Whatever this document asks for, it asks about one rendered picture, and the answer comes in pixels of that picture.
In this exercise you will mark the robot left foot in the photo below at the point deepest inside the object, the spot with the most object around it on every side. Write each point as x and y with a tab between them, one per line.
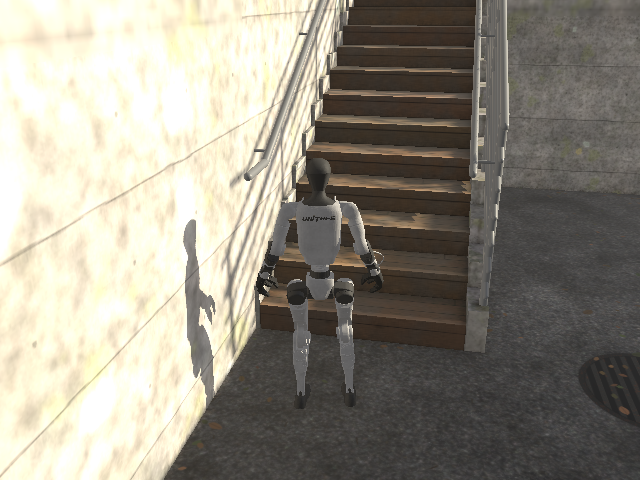
300	401

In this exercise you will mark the robot left forearm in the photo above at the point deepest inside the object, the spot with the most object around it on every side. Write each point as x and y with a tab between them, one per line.
268	264

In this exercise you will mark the left robot upper arm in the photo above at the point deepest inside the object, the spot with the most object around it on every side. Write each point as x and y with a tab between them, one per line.
287	211

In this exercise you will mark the robot right forearm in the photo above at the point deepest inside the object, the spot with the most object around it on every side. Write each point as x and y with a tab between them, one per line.
370	261

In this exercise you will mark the robot left thigh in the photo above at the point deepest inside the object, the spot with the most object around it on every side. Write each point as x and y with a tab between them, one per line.
298	302

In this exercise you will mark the right robot upper arm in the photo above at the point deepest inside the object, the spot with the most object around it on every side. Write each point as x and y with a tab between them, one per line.
350	211

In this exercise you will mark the robot left hand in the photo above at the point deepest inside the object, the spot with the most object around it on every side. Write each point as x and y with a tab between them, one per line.
267	282

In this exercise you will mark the robot right hand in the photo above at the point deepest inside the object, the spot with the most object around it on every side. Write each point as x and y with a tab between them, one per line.
378	279

